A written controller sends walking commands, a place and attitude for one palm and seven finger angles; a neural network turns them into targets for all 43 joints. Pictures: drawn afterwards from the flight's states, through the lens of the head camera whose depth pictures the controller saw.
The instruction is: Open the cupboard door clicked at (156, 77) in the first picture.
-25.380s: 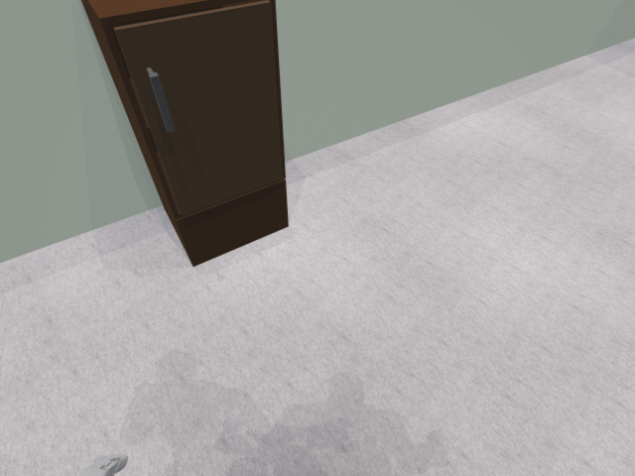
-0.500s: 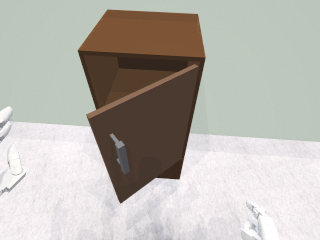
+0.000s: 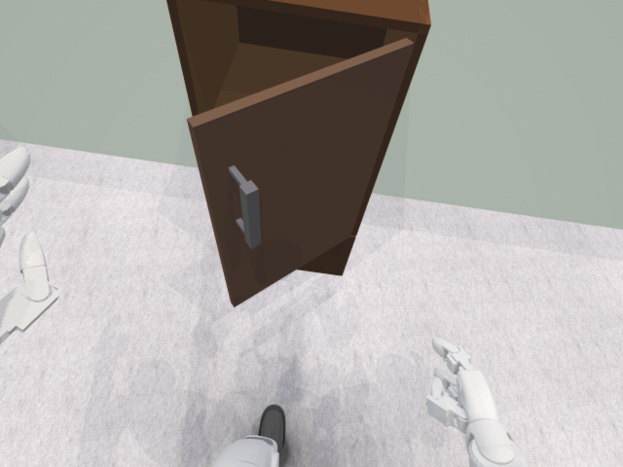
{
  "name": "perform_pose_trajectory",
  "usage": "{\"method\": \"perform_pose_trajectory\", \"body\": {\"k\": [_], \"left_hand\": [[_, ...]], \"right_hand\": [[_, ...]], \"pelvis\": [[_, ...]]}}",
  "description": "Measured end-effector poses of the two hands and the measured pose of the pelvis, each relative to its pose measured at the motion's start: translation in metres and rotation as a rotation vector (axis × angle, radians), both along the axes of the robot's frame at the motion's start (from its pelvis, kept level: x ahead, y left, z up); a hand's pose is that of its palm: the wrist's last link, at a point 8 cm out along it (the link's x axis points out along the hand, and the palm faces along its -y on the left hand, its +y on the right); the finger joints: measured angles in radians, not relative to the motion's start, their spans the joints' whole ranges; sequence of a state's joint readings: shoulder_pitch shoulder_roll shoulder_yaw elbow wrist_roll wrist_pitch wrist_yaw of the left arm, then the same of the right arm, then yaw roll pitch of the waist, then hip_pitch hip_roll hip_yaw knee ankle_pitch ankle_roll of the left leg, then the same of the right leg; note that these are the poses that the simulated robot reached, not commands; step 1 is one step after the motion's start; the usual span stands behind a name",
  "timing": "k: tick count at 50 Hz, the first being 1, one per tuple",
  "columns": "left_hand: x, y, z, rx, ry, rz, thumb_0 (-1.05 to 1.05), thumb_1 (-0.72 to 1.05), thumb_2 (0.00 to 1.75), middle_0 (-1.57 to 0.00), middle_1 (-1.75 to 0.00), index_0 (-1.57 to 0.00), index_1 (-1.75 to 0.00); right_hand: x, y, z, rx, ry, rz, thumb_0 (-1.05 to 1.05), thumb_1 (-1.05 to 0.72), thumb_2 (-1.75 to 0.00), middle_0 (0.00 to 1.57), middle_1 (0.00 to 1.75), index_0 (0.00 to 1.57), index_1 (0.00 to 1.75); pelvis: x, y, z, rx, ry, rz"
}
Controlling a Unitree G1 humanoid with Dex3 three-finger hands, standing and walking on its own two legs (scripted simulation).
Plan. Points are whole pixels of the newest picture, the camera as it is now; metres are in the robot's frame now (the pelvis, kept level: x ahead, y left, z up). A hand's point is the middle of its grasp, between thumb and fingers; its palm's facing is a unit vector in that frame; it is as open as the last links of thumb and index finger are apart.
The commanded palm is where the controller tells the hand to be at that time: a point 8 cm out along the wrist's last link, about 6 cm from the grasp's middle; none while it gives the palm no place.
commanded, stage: stop stepping back and stand still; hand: left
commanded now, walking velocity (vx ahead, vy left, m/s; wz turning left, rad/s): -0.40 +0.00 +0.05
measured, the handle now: (244, 209) +0.47 +0.16 -0.04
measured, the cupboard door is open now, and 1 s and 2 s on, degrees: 43 43 43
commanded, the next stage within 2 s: let the arm hang, fingers relaxed in 1.06 s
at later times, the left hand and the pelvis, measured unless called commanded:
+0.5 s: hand out of the picture +0.07 +0.27 +0.16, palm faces +0.45 -0.82 -0.36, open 7.4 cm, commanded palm +0.01 +0.31 +0.19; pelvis -0.12 +0.00 +0.01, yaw +2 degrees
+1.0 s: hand out of the picture +0.02 +0.29 +0.17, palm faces +0.50 -0.77 -0.39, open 7.4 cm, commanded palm -0.06 +0.32 +0.19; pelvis -0.18 +0.01 +0.00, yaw +4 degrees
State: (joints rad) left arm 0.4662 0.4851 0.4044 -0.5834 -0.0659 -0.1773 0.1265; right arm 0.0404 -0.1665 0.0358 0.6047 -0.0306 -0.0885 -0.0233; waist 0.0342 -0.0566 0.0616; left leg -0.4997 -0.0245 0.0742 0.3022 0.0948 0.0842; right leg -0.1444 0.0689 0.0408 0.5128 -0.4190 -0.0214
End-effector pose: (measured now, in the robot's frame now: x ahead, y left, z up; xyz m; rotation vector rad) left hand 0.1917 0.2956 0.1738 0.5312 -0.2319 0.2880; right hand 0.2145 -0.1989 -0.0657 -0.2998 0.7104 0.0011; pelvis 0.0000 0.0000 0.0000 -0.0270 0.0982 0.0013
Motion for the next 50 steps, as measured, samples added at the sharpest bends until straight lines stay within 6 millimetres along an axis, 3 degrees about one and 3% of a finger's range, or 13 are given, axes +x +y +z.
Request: {"method": "perform_pose_trajectory", "body": {"k": [5, 10, 13, 18, 22, 27, 32, 37, 40, 46, 50], "left_hand": [[-0.047, -0.03, 0.017, 0.092, -0.001, -0.131, 0.02, 0.89, 0.9, -0.21, -0.3, -0.21, -0.31], [-0.109, -0.019, 0.037, 0.125, -0.042, -0.019, 0.02, 0.88, 0.9, -0.22, -0.3, -0.22, -0.31], [-0.13, -0.001, 0.031, 0.06, -0.076, 0.124, 0.01, 0.88, 0.9, -0.22, -0.3, -0.22, -0.31], [-0.142, 0.019, -0.004, -0.124, -0.084, 0.259, 0.01, 0.89, 0.9, -0.21, -0.3, -0.21, -0.31], [-0.153, 0.015, -0.012, -0.153, -0.039, 0.204, 0.02, 0.89, 0.9, -0.21, -0.3, -0.21, -0.3], [-0.178, 0.007, 0.014, -0.045, -0.1, 0.09, 0.02, 0.89, 0.9, -0.21, -0.3, -0.21, -0.31], [-0.207, 0.012, 0.035, 0.039, -0.115, 0.135, 0.02, 0.88, 0.9, -0.21, -0.3, -0.21, -0.31], [-0.235, 0.014, 0.022, 0.003, -0.079, 0.19, 0.02, 0.89, 0.9, -0.21, -0.3, -0.21, -0.31], [-0.243, 0.017, 0.01, -0.068, -0.077, 0.217, 0.02, 0.89, 0.9, -0.21, -0.3, -0.21, -0.31], [-0.233, 0.026, -0.005, -0.112, -0.114, 0.197, 0.02, 0.89, 0.9, -0.21, -0.3, -0.21, -0.31], [-0.221, 0.027, 0.01, -0.017, -0.133, 0.15, 0.02, 0.89, 0.9, -0.21, -0.3, -0.21, -0.31]], "right_hand": [[-0.043, -0.025, 0.004, 0.015, -0.049, -0.04, 0.01, -0.9, -0.9, 0.2, 0.3, 0.2, 0.3], [-0.107, -0.054, 0.014, -0.024, 0.045, -0.131, 0.01, -0.91, -0.9, 0.2, 0.3, 0.2, 0.3], [-0.134, -0.069, 0.014, -0.07, 0.055, -0.165, 0.01, -0.91, -0.9, 0.2, 0.3, 0.2, 0.3], [-0.162, -0.077, 0.002, -0.126, 0.062, -0.184, 0.01, -0.91, -0.9, 0.2, 0.3, 0.2, 0.3], [-0.178, -0.058, 0.011, -0.095, 0.009, -0.183, 0.02, -0.91, -0.9, 0.2, 0.3, 0.2, 0.3], [-0.196, -0.025, 0.02, -0.027, -0.072, -0.146, 0.02, -0.91, -0.9, 0.2, 0.3, 0.2, 0.3], [-0.213, -0.004, 0.012, 0.055, -0.065, -0.11, 0.01, -0.9, -0.9, 0.2, 0.3, 0.2, 0.3], [-0.231, -0.007, -0.008, 0.046, 0.019, -0.067, 0.01, -0.9, -0.9, 0.21, 0.3, 0.2, 0.3], [-0.244, -0.016, -0.008, 0.004, 0.069, -0.073, 0.01, -0.9, -0.9, 0.21, 0.3, 0.2, 0.3], [-0.249, -0.033, -0.003, -0.115, 0.037, -0.107, 0.02, -0.9, -0.9, 0.2, 0.3, 0.2, 0.3], [-0.246, -0.027, -0.001, -0.079, -0.002, -0.139, 0.02, -0.91, -0.9, 0.2, 0.3, 0.2, 0.3]], "pelvis": [[-0.049, -0.016, -0.007, -0.033, -0.046, 0.014], [-0.058, -0.026, 0.005, 0.029, -0.048, -0.011], [-0.064, -0.024, 0.008, 0.039, -0.06, -0.004], [-0.083, -0.009, 0.001, 0.021, -0.093, 0.065], [-0.106, -0.002, 0.004, 0.027, -0.13, 0.038], [-0.133, 0.001, 0.006, 0.017, -0.142, 0.034], [-0.154, -0.002, 0.009, 0.008, -0.126, 0.046], [-0.173, -0.004, 0.004, 0.019, -0.127, 0.048], [-0.174, -0.002, 0.008, 0.032, -0.121, 0.052], [-0.176, 0.012, -0.003, 0.018, -0.122, 0.084], [-0.182, 0.012, -0.003, 0.041, -0.138, 0.063]]}}
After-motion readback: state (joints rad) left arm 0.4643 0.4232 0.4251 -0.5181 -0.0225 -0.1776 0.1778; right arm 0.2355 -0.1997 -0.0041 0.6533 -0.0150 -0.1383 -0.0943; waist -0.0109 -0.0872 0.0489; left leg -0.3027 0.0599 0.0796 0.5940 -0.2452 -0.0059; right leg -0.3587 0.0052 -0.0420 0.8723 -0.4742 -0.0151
